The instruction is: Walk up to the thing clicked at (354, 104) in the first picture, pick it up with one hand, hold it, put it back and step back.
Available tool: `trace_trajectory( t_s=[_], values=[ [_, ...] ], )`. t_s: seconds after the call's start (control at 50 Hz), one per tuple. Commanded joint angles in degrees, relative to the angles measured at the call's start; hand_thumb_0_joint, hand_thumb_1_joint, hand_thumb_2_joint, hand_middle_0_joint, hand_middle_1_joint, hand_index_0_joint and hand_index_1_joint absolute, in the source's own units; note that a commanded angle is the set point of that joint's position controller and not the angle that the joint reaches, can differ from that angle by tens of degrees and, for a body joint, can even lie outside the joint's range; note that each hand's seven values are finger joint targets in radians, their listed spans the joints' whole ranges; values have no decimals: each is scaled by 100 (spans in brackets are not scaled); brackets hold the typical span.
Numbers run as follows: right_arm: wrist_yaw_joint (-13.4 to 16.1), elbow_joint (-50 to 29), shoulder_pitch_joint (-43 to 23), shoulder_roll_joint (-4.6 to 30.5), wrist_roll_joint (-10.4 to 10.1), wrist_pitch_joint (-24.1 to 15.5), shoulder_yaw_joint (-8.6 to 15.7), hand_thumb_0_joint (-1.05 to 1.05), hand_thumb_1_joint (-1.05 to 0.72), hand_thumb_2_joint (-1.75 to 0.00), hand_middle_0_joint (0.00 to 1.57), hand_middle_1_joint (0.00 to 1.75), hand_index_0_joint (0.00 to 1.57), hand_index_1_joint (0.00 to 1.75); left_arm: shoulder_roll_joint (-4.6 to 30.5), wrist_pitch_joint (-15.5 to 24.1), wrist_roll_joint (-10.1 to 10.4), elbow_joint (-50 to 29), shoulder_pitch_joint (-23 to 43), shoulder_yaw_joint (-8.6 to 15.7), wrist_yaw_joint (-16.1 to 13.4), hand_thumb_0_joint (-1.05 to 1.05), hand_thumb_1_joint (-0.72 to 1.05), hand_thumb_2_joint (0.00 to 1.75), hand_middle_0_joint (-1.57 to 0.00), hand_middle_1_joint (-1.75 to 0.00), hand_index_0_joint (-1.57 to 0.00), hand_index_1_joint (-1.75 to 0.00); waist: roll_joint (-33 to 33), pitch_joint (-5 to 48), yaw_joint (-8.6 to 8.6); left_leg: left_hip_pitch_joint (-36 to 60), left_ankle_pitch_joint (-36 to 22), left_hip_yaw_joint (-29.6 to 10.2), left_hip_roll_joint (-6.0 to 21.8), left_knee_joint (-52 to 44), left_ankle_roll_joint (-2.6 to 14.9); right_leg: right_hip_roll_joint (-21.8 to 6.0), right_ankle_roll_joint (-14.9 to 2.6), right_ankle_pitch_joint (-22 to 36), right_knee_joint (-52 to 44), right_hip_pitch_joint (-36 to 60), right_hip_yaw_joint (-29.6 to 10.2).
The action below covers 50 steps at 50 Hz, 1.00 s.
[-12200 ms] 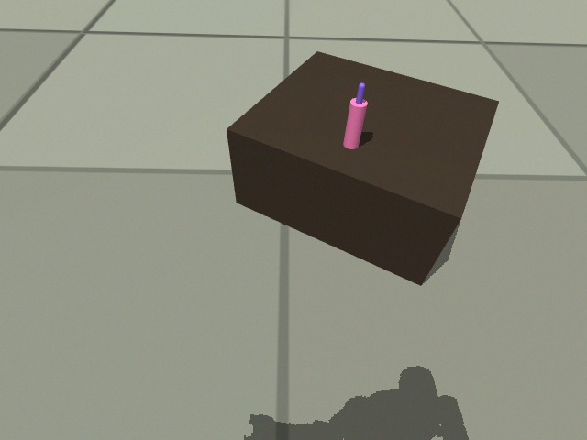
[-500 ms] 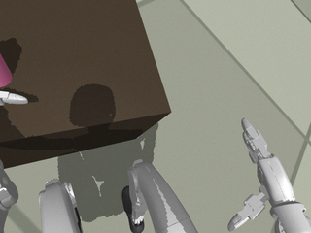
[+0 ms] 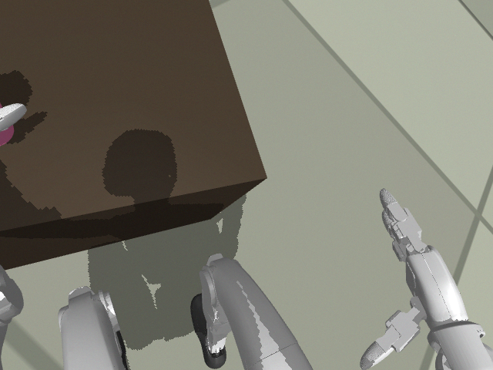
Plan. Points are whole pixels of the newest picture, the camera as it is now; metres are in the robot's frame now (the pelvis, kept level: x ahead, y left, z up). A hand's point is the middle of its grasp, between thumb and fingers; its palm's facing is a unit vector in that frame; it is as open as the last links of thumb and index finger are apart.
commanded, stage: close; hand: left
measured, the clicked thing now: out of the picture +0.54 +0.23 -0.01
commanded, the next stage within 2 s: settle in 0.06 s
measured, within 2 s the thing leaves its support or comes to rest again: leaves its support in 0.66 s
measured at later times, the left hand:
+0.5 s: hand out of the picture +0.52 +0.22 -0.05, palm faces +0.21 -0.98 +0.00, open 8.4 cm
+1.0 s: hand out of the picture +0.51 +0.22 -0.01, palm faces +0.22 -0.98 -0.01, open 8.6 cm
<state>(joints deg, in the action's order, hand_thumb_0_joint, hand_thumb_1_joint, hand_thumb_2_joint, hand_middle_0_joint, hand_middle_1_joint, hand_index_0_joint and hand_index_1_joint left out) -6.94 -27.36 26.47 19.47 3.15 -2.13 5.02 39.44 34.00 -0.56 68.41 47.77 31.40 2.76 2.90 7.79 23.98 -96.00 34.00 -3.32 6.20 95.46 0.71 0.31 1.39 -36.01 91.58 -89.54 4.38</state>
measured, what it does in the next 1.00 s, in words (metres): stands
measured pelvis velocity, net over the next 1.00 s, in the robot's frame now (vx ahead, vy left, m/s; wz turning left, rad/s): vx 0.01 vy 0.00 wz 0.03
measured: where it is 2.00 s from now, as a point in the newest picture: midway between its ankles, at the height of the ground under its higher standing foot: (166, 358)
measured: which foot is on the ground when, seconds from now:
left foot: down 0.00-1.00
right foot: down 0.00-1.00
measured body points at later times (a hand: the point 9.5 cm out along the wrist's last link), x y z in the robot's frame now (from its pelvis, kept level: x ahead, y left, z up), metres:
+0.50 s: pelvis +0.00 +0.00 +0.01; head +0.21 +0.10 +0.40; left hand +0.50 +0.27 -0.05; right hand +0.19 -0.24 +0.13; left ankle +0.06 +0.12 -0.52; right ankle +0.05 -0.14 -0.52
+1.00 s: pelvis +0.01 +0.00 +0.04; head +0.19 +0.09 +0.44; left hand +0.49 +0.27 -0.01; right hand +0.20 -0.25 +0.12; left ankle +0.06 +0.12 -0.52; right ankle +0.05 -0.14 -0.52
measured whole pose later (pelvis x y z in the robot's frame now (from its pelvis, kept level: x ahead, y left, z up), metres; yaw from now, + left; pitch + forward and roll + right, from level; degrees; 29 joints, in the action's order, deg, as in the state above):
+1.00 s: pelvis +0.01 +0.00 +0.04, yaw +2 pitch +30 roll -6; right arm -4.5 -17.1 22.9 17.3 3.4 -0.7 3.4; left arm 31.6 31.1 1.0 64.2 40.8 26.6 0.9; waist 2.4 8.5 20.3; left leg -85.5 32.9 -2.3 5.6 88.1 0.6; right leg 0.0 1.5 -34.8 84.5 -79.5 3.7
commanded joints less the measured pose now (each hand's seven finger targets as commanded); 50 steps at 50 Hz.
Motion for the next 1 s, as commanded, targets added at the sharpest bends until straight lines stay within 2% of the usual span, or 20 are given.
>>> trace_trajectory(
  t_s=[0.0,0.1,0.16,0.22,0.28,0.32,0.4,0.5,0.52,0.56,0.58,0.62,0.64,0.7,0.72,0.76,0.8,0.86,0.88,0.98],
  values=[
    [174,-858,607,986,-21,-244,962,0,51,-5,5,5,5,5,636,318,5,-924,1221,-167,212,0,9,89,-128,-114,-129,-113,-2325,3473,-135,3674,-2196,-196,-292,-1060,-31,279,-300,2093,-1050,1365,-51],
    [135,-928,533,901,-45,-233,876,0,52,-5,5,5,5,5,463,299,32,-927,1073,-180,144,0,17,109,-138,-130,-139,-130,-2376,3127,-183,3709,-1910,-236,-274,-1244,-85,284,-334,1730,-1062,1108,23],
    [126,-992,526,929,-44,-246,861,0,53,-5,5,5,5,5,610,391,69,-946,1025,25,32,0,25,121,-134,-135,-133,-137,-2243,2983,-219,3652,-1948,-281,-271,-1256,-83,284,-334,1729,-1014,1059,63],
    [124,-844,646,943,-32,-241,975,0,53,-5,5,5,5,5,583,455,24,-1079,1169,-68,14,0,30,125,-134,-135,-133,-138,-2346,3087,-135,3796,-2099,-276,-265,-1236,-76,288,-331,1830,-1022,1064,55],
    [117,-1015,615,994,-54,-241,1051,0,53,-5,5,5,5,5,868,504,-20,-1503,1343,23,6,0,28,127,-138,-139,-138,-142,-2546,3417,-233,4158,-2255,-310,-239,-1306,-122,280,-346,1838,-996,1111,43],
    [124,-1032,661,958,-25,-213,1042,0,53,-6,5,5,5,5,613,485,15,-1466,1414,-77,29,0,21,131,-141,-144,-140,-146,-2523,3410,-157,4079,-2047,-290,-259,-1353,-111,278,-341,1773,-1082,1215,29],
    [132,-837,645,861,-12,-187,924,0,52,-6,5,5,5,5,864,455,79,-2146,1725,0,55,0,20,131,-143,-147,-143,-149,-2874,3868,-375,4473,-2348,-233,-282,-1357,-128,273,-346,1925,-1094,1444,-30],
    [224,-497,372,857,36,-132,890,0,52,-6,5,5,5,5,667,369,96,-2210,1969,-286,8,0,19,135,-144,-150,-144,-152,-2957,3724,-403,4595,-2212,-241,-275,-1496,-134,266,-350,1805,-1215,1415,-71],
    [256,-489,272,925,33,-141,957,0,52,-6,5,5,5,5,1009,415,80,-2631,2171,-165,-31,0,20,134,-144,-149,-143,-152,-3061,3883,-463,4685,-2228,-235,-273,-1492,-134,269,-351,1814,-1206,1477,-102],
    [294,-456,253,861,48,-141,823,0,52,-6,5,5,5,5,824,399,124,-2554,2167,-320,-52,0,20,135,-145,-151,-144,-153,-2898,3894,-376,4606,-2119,-210,-281,-1512,-91,274,-329,1864,-1312,1660,-137],
    [312,-391,239,861,59,-136,836,0,52,-6,5,5,5,5,990,457,170,-2971,2436,-230,-99,0,19,137,-145,-152,-144,-154,-2969,3990,-425,4583,-2015,-172,-299,-1498,-84,261,-323,1839,-1346,1779,-218],
    [338,-122,254,855,56,-124,812,0,52,-6,5,5,5,5,893,425,241,-2770,2196,-217,-165,0,16,137,-144,-152,-144,-155,-2867,3876,-469,4583,-2140,-160,-317,-1505,-67,265,-316,1957,-1365,1837,-226],
    [347,-101,119,789,32,-129,758,0,52,-6,5,5,5,5,512,379,297,-2359,1928,-441,-142,0,19,138,-144,-153,-144,-155,-2677,3801,-410,4498,-2117,-169,-320,-1520,-36,272,-295,2009,-1418,1896,-238],
    [399,-129,108,954,29,-126,881,0,53,-6,5,5,5,5,993,467,311,-2878,2101,-187,-235,0,19,139,-144,-152,-143,-155,-2682,4173,-465,4704,-2348,-141,-325,-1528,-29,268,-299,2224,-1418,2110,-232],
    [395,-100,92,862,12,-122,751,0,53,-6,5,5,5,5,668,443,332,-2626,1985,-417,-190,0,18,139,-143,-152,-142,-155,-2614,4016,-408,4720,-2404,-173,-313,-1544,-38,283,-299,2261,-1406,2024,-203],
    [417,49,128,873,4,-88,797,0,53,-6,5,5,5,5,522,448,351,-2463,1841,-462,-184,0,20,143,-145,-156,-145,-158,-2510,3817,-385,4727,-2492,-205,-306,-1640,-60,290,-311,2295,-1405,1989,-136],
    [416,25,34,866,17,-86,750,0,53,-6,5,5,5,5,845,509,321,-2719,2088,-305,-207,0,20,143,-145,-156,-145,-158,-2635,3916,-460,4846,-2545,-197,-306,-1674,-74,266,-315,2279,-1437,2028,-146],
    [412,64,19,804,6,-82,701,0,53,-6,5,5,5,5,517,492,385,-2454,2147,-429,-151,0,16,145,-146,-158,-146,-160,-2552,3754,-390,4881,-2553,-239,-289,-1753,-85,268,-314,2242,-1461,1940,-107],
    [418,130,4,883,16,-81,779,0,54,-6,5,5,5,5,821,508,359,-2539,2326,-276,-177,0,15,144,-146,-157,-146,-160,-2599,3767,-449,4897,-2419,-232,-293,-1776,-82,266,-317,2125,-1496,1924,-125],
    [390,109,-15,835,54,-62,705,0,53,-6,5,5,5,5,680,485,241,-2153,2336,-397,-128,0,13,143,-143,-155,-143,-157,-2507,3777,-419,4850,-2257,-181,-313,-1792,-49,245,-305,2034,-1639,1982,-153]
  ],
)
